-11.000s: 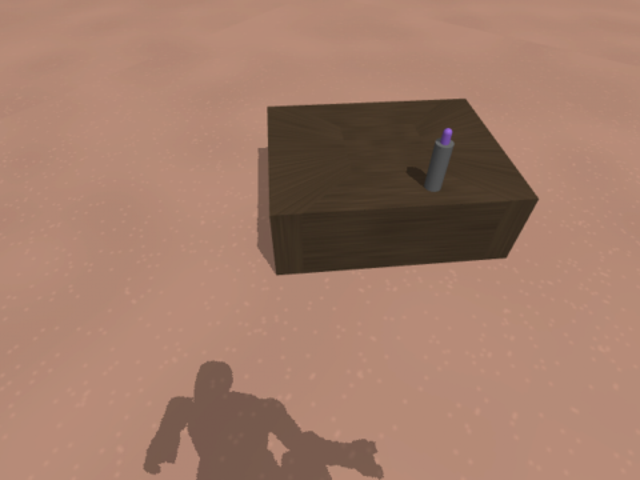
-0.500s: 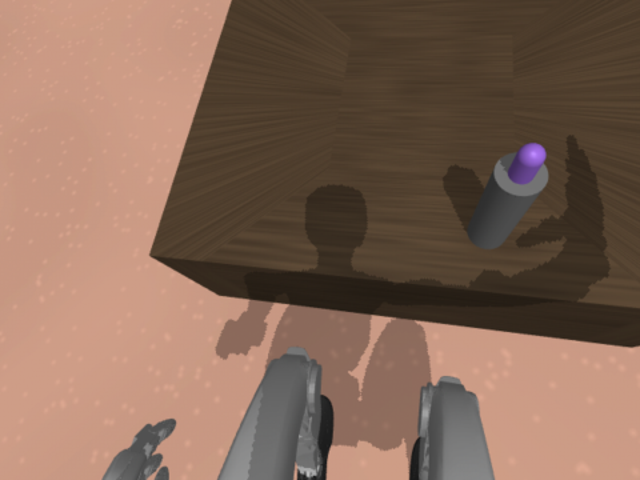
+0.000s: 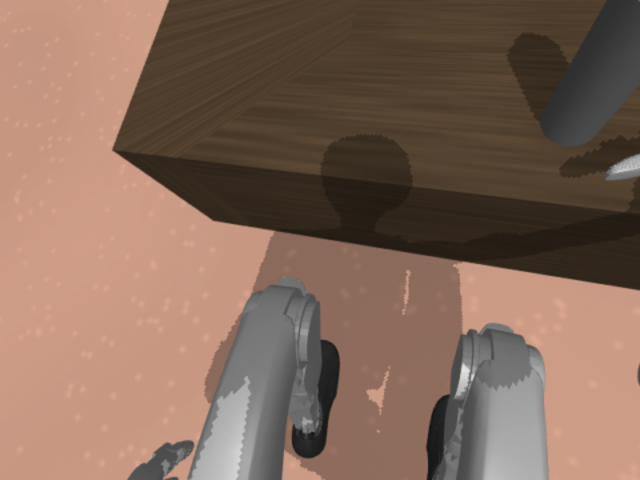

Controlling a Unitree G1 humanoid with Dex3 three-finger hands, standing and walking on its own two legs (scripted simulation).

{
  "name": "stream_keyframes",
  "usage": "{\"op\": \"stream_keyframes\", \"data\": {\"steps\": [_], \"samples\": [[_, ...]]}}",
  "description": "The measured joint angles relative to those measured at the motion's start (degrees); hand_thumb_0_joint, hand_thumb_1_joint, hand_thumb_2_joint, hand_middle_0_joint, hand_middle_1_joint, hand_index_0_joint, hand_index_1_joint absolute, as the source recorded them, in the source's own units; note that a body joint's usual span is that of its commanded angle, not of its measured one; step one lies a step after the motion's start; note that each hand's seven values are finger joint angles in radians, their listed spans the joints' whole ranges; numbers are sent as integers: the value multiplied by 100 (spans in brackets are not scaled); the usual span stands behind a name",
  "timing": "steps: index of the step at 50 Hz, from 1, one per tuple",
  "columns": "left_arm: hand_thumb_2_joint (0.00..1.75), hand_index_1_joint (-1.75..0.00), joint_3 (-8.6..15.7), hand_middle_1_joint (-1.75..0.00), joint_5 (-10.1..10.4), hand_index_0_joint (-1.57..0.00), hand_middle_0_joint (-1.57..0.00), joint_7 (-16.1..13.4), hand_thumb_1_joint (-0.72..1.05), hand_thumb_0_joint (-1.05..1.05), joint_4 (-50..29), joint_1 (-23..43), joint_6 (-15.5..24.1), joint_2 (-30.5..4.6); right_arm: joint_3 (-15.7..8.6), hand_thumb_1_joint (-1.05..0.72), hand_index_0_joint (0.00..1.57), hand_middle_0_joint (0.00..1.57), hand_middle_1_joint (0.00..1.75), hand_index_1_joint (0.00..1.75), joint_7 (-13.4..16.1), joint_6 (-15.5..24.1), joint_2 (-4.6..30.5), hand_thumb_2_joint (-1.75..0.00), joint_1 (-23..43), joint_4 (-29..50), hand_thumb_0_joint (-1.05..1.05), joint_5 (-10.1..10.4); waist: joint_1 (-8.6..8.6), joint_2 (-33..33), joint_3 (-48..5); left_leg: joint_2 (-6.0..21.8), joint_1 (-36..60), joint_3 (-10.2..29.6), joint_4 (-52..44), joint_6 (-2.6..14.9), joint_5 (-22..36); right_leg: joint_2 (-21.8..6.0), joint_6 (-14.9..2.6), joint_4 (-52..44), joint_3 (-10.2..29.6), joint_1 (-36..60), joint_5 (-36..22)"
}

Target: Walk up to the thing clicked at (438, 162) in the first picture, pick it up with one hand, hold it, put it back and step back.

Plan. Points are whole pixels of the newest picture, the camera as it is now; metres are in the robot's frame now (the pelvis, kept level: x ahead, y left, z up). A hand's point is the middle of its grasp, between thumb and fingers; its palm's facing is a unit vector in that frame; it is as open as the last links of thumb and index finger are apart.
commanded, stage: close in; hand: right
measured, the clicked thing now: (623, 45) +0.56 -0.19 +0.06
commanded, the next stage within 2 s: rest palm in 0.48 s
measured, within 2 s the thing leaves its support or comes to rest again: leaves its support in 1.70 s
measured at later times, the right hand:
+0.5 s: hand (613, 96) +0.55 -0.20 +0.01, palm faces +0.07 +1.00 -0.02, open 17.0 cm
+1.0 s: hand (597, 90) +0.55 -0.19 +0.01, palm faces +0.06 +1.00 -0.03, open 14.9 cm
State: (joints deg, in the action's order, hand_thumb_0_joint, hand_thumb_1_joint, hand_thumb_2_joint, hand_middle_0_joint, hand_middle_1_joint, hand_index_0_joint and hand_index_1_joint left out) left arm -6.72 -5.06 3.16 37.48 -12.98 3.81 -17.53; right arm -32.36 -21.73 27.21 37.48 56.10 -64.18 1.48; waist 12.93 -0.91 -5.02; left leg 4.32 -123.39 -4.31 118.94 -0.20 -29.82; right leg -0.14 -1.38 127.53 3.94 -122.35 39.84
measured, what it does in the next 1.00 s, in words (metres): stands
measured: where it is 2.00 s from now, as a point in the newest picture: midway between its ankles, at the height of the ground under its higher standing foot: (375, 448)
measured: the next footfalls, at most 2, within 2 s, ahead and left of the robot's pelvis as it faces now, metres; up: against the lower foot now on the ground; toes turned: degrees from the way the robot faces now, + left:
none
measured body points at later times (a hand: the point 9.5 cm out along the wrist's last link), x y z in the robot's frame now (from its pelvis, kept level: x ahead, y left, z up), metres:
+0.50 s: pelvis +0.01 +0.00 +0.01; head +0.24 -0.04 +0.40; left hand +0.09 +0.28 -0.11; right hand +0.54 -0.25 +0.01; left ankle +0.14 +0.13 -0.36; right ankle +0.08 -0.11 -0.36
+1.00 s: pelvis +0.01 +0.00 +0.01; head +0.24 -0.04 +0.40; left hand +0.09 +0.28 -0.11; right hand +0.54 -0.24 +0.02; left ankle +0.14 +0.13 -0.36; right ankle +0.08 -0.11 -0.36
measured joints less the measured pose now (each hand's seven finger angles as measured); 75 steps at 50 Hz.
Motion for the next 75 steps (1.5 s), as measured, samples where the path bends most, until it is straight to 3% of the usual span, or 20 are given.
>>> {"op": "stream_keyframes", "data": {"steps": [11, 38, 49, 65, 75], "samples": [[90, -30, 152, -30, 70, -20, -20, -42, 88, 0, -23, -123, -131, -10, 429, 44, 6, 7, 4, 4, 673, -47, -549, -5, -37, 118, -2, -4, -30, -100, -198, 12, -38, 102, 0, 11, -40, 15, -4, -100, -106, 36, 4], [93, -31, 475, -29, 49, -19, -20, 26, 85, 0, -157, 237, -368, -23, 993, 42, 7, 9, 4, 5, 1239, 127, -1322, -6, -99, 469, -2, -47, -260, -54, -226, 118, 93, 235, 1, -9, -311, 136, 1, -262, -233, 209, 145], [92, -31, 407, -30, 30, -19, -20, 52, 87, 0, -133, 142, -443, 20, 1041, 37, 37, 39, 23, 23, 1353, 200, -1212, -13, 159, 135, -2, -114, -182, -46, -193, 115, 52, 251, -13, -24, -253, 137, -18, -268, -249, 160, 86], [92, -31, 364, -30, 34, -20, -20, 62, 87, 0, -128, -28, -560, -33, 966, 15, 86, 90, 63, 63, 1485, 158, -1074, -41, 387, 24, -1, -201, -63, -83, -94, 99, 33, 219, -20, -17, -227, 125, -12, -250, -216, 129, 76], [91, -31, 329, -30, 25, -19, -20, 44, 88, 0, -142, -5, -592, -38, 953, 16, 86, 87, 85, 87, 1512, 121, -953, -74, 464, -36, -1, -261, -26, -72, -91, 84, 55, 199, -74, -11, -225, 112, -3, -293, -197, 150, 83]]}}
